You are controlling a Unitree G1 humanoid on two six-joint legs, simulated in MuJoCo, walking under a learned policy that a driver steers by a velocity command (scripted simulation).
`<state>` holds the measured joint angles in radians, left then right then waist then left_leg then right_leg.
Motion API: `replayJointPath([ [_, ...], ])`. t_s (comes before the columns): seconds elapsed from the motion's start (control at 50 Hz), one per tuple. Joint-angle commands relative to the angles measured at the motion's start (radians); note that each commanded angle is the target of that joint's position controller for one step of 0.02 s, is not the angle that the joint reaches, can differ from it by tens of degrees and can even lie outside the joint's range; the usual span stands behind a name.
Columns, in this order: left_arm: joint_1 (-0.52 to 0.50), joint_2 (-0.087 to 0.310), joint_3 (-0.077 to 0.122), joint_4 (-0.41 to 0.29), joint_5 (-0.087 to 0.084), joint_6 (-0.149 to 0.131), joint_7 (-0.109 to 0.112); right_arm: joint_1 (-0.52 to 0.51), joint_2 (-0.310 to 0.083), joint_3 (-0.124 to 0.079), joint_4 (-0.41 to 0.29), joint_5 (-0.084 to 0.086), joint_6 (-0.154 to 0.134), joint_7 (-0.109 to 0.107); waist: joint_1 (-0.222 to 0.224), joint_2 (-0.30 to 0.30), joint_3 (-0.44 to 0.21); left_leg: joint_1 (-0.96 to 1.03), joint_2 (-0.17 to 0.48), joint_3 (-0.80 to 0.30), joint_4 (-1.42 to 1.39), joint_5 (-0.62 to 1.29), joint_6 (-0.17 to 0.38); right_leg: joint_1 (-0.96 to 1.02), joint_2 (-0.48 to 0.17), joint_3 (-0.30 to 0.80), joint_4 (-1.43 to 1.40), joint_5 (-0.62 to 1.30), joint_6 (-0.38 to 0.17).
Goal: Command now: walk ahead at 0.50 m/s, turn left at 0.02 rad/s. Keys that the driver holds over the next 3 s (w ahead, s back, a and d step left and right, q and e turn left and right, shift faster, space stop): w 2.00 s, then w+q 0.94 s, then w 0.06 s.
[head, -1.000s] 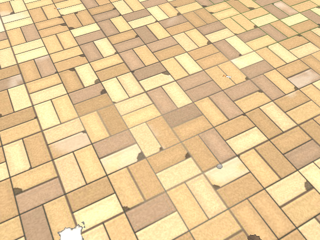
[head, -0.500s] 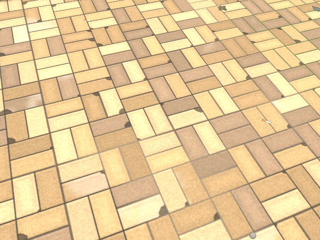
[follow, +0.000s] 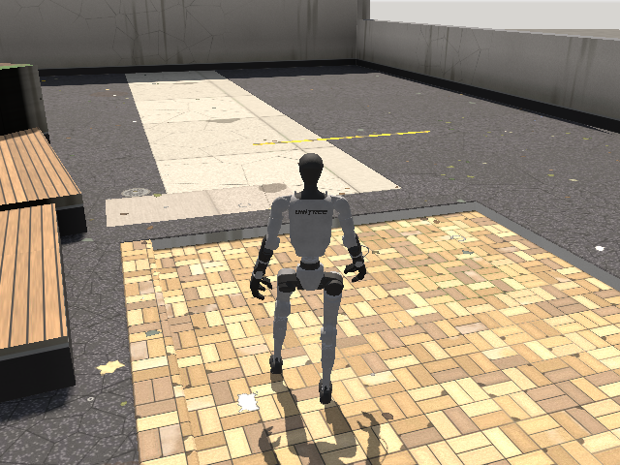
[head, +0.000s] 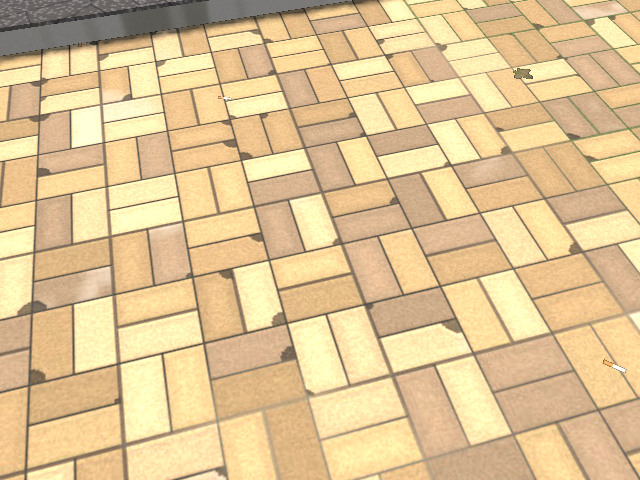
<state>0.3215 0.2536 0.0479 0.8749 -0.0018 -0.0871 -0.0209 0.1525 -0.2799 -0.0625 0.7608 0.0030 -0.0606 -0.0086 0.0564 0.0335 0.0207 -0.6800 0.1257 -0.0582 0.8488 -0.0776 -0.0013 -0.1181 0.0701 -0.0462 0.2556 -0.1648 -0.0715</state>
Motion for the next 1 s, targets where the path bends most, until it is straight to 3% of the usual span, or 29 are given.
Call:
replayJointPath([
  [0.02, -0.033, 0.172, 0.038, -0.056, -0.012, -0.012, 0.013, -0.074, -0.030, 0.001, -0.063, 0.002, -0.018, 0.009, -0.005, -0.087, 0.008, 0.080, -0.022, 0.034, -0.182, 0.175, -0.011, -0.056, -0.229, 0.108, -0.131, 0.205, -0.127],
  [0.08, 0.031, 0.182, 0.040, -0.024, -0.019, 0.000, 0.014, -0.161, -0.034, 0.004, -0.087, 0.011, -0.024, 0.023, 0.030, -0.090, 0.030, 0.078, -0.043, 0.042, -0.275, 0.194, -0.006, 0.022, -0.263, 0.119, -0.109, 0.180, -0.128],
  [0.14, 0.053, 0.194, 0.046, -0.001, -0.022, 0.019, 0.018, -0.206, -0.053, 0.002, -0.111, 0.014, -0.032, 0.040, 0.026, -0.100, 0.043, 0.054, -0.056, 0.036, -0.337, 0.094, 0.025, 0.136, -0.316, 0.144, -0.049, 0.232, -0.115],
  [0.18, 0.036, 0.211, 0.052, 0.003, -0.023, 0.029, 0.024, -0.152, -0.082, -0.008, -0.101, 0.013, -0.037, 0.046, -0.017, -0.120, 0.010, 0.144, -0.082, 0.054, -0.364, 0.016, 0.054, 0.176, -0.328, 0.145, 0.027, 0.383, -0.095],
  [0.2, 0.012, 0.212, 0.051, 0.000, -0.026, 0.034, 0.027, -0.058, -0.107, -0.023, -0.073, 0.009, -0.039, 0.043, -0.076, -0.121, -0.045, 0.283, -0.112, 0.084, -0.395, 0.015, 0.077, 0.167, -0.300, 0.115, 0.134, 0.538, -0.075],
  [0.22, 0.011, 0.182, 0.039, -0.006, -0.019, 0.036, 0.030, 0.103, -0.161, -0.048, -0.023, 0.003, -0.039, 0.035, -0.144, -0.098, -0.155, 0.528, -0.100, 0.073, -0.379, 0.040, 0.113, 0.085, -0.247, 0.074, 0.326, 0.563, -0.044],
  [0.24, 0.026, 0.121, 0.013, -0.034, 0.012, 0.033, 0.032, 0.283, -0.240, -0.068, 0.005, -0.006, -0.033, 0.023, -0.195, 0.049, -0.317, 0.832, 0.112, -0.175, -0.343, 0.080, 0.183, -0.131, -0.173, 0.021, 0.661, 0.231, -0.004],
  [0.26, 0.144, 0.032, -0.012, -0.039, -0.004, 0.010, 0.021, 0.291, -0.278, -0.072, 0.026, -0.001, -0.029, 0.031, -0.120, 0.301, -0.408, 1.092, 0.273, -0.623, -0.473, -0.145, 0.339, -0.507, -0.005, 0.075, 0.938, -0.410, 0.042],
  [0.28, 0.062, 0.150, 0.013, -0.031, -0.027, -0.008, 0.015, 0.270, -0.174, -0.046, 0.013, 0.012, -0.028, 0.031, -0.166, 0.167, -0.334, 1.048, 0.239, -0.608, -0.526, -0.281, 0.303, -0.625, -0.067, 0.168, 1.028, -0.416, 0.033],
  [0.3, -0.034, 0.183, 0.023, -0.063, -0.042, -0.021, 0.010, 0.199, -0.140, -0.034, 0.003, 0.010, -0.029, 0.027, -0.159, 0.119, -0.201, 0.920, 0.205, -0.462, -0.548, -0.241, 0.261, -0.670, -0.113, 0.145, 1.020, -0.316, 0.021],
  [0.32, -0.076, 0.169, 0.021, -0.068, -0.035, -0.024, 0.014, 0.133, -0.128, -0.027, -0.006, 0.002, -0.029, 0.027, -0.128, 0.035, -0.133, 0.787, 0.167, -0.367, -0.574, -0.138, 0.242, -0.633, -0.159, 0.119, 0.977, -0.226, 0.027],
  [0.34, -0.092, 0.161, 0.026, -0.069, -0.019, -0.020, 0.017, 0.090, -0.101, -0.020, -0.010, -0.004, -0.030, 0.029, -0.102, 0.020, -0.080, 0.684, 0.135, -0.298, -0.606, -0.053, 0.237, -0.600, -0.185, 0.114, 0.919, -0.170, 0.036],
  [0.36, -0.071, 0.147, 0.027, -0.066, -0.016, -0.011, 0.015, 0.070, -0.086, -0.014, -0.010, -0.014, -0.033, 0.029, -0.070, 0.046, -0.073, 0.620, 0.115, -0.254, -0.633, 0.002, 0.233, -0.542, -0.206, 0.120, 0.893, -0.134, 0.042],
  [0.4, -0.049, 0.112, 0.021, -0.059, -0.013, 0.009, 0.017, 0.069, -0.089, -0.015, 0.003, -0.006, -0.043, 0.030, -0.045, 0.047, -0.062, 0.556, 0.101, -0.192, -0.678, 0.067, 0.246, -0.506, -0.216, 0.110, 0.840, -0.109, 0.060],
  [0.44, -0.099, 0.101, 0.018, -0.079, -0.004, 0.020, 0.020, 0.083, -0.115, -0.022, 0.021, -0.002, -0.048, 0.024, -0.045, 0.027, -0.027, 0.528, 0.097, -0.139, -0.710, 0.117, 0.255, -0.544, -0.221, 0.102, 0.756, -0.042, 0.083],
  [0.56, -0.297, 0.067, 0.002, -0.131, -0.006, 0.009, 0.006, 0.166, -0.148, -0.026, 0.077, 0.008, -0.036, 0.007, -0.108, 0.016, 0.021, 0.540, 0.044, -0.008, -0.732, 0.122, 0.205, -0.500, -0.173, 0.054, 0.391, 0.260, 0.089],
  [0.64, -0.390, 0.080, 0.000, -0.170, -0.014, 0.002, -0.014, 0.232, -0.158, -0.030, 0.125, 0.016, -0.018, 0.004, -0.131, 0.022, 0.047, 0.674, 0.102, -0.022, -0.682, 0.126, 0.195, -0.529, -0.154, 0.062, 0.292, 0.228, 0.060],
  [0.7, -0.360, 0.110, 0.009, -0.173, -0.013, -0.005, -0.027, 0.224, -0.174, -0.038, 0.140, 0.018, -0.001, -0.003, -0.094, 0.041, 0.023, 0.757, 0.134, -0.030, -0.599, 0.266, 0.168, -0.468, -0.131, 0.050, 0.254, 0.116, 0.018],
  [0.72, -0.294, 0.130, 0.020, -0.156, -0.011, -0.007, -0.026, 0.204, -0.182, -0.039, 0.138, 0.018, 0.005, -0.005, -0.052, 0.052, -0.016, 0.758, 0.120, -0.014, -0.522, 0.419, 0.153, -0.364, -0.102, 0.022, 0.238, 0.096, 0.000],
  [0.74, -0.151, 0.167, 0.042, -0.109, -0.007, -0.007, -0.020, 0.192, -0.168, -0.033, 0.134, 0.015, 0.011, -0.007, 0.016, 0.038, -0.102, 0.721, 0.071, 0.023, -0.361, 0.531, 0.130, -0.167, -0.073, -0.005, 0.225, 0.111, -0.027],
  [0.76, 0.028, 0.231, 0.064, -0.067, 0.001, -0.005, -0.011, 0.201, -0.134, -0.016, 0.114, -0.001, 0.012, -0.010, 0.077, -0.035, -0.243, 0.546, 0.016, 0.064, -0.091, 0.353, 0.096, 0.135, -0.195, 0.126, 0.272, 0.163, -0.079],
  [0.78, 0.111, 0.318, 0.086, -0.044, 0.004, 0.003, -0.009, 0.328, -0.012, 0.020, 0.104, -0.004, -0.009, 0.002, 0.031, -0.293, -0.378, 0.126, -0.166, 0.084, 0.293, -0.190, 0.020, 0.505, -0.429, 0.598, 0.183, -0.046, -0.247],
  [0.8, 0.117, 0.226, 0.059, -0.047, -0.008, 0.005, -0.012, 0.289, -0.080, 0.007, 0.123, 0.007, -0.033, 0.009, 0.062, -0.260, -0.402, 0.000, -0.167, -0.062, 0.422, -0.500, 0.030, 0.526, -0.446, 0.769, 0.064, -0.173, -0.248],
  [0.82, 0.034, 0.190, 0.045, -0.059, -0.009, 0.003, -0.008, 0.194, -0.145, -0.013, 0.094, 0.036, -0.047, 0.015, 0.051, -0.201, -0.243, -0.085, -0.111, -0.058, 0.465, -0.439, 0.046, 0.397, -0.420, 0.633, 0.042, -0.200, -0.201],
  [0.84, -0.042, 0.169, 0.038, -0.076, -0.004, 0.002, -0.006, 0.133, -0.142, -0.011, 0.080, 0.038, -0.052, 0.012, 0.024, -0.126, -0.149, -0.071, -0.056, -0.026, 0.426, -0.342, 0.051, 0.246, -0.384, 0.514, 0.020, -0.135, -0.175],
  [0.86, -0.093, 0.142, 0.031, -0.080, 0.004, 0.000, -0.009, 0.099, -0.132, -0.015, 0.075, 0.024, -0.049, 0.005, -0.003, -0.089, -0.079, -0.035, -0.022, -0.012, 0.363, -0.276, 0.047, 0.112, -0.349, 0.426, -0.013, -0.048, -0.164],
  [0.88, -0.121, 0.117, 0.023, -0.082, 0.014, -0.006, -0.010, 0.115, -0.120, -0.018, 0.079, 0.016, -0.038, 0.001, -0.038, -0.111, -0.060, 0.030, 0.006, -0.020, 0.317, -0.229, 0.045, 0.027, -0.318, 0.364, -0.042, 0.018, -0.150],
  [0.92, -0.124, 0.112, 0.023, -0.072, 0.010, -0.016, -0.013, 0.148, -0.080, -0.013, 0.092, 0.011, -0.016, -0.001, -0.066, -0.124, -0.055, 0.091, 0.018, -0.014, 0.263, -0.193, 0.032, -0.044, -0.296, 0.298, -0.091, 0.083, -0.158],
  [1.0, -0.070, 0.156, 0.035, -0.037, 0.005, -0.018, 0.005, 0.038, -0.067, -0.011, 0.055, -0.002, -0.006, -0.004, -0.053, -0.090, -0.009, 0.000, 0.029, -0.005, 0.072, -0.023, -0.004, -0.038, -0.289, 0.209, -0.138, 0.182, -0.164],
])
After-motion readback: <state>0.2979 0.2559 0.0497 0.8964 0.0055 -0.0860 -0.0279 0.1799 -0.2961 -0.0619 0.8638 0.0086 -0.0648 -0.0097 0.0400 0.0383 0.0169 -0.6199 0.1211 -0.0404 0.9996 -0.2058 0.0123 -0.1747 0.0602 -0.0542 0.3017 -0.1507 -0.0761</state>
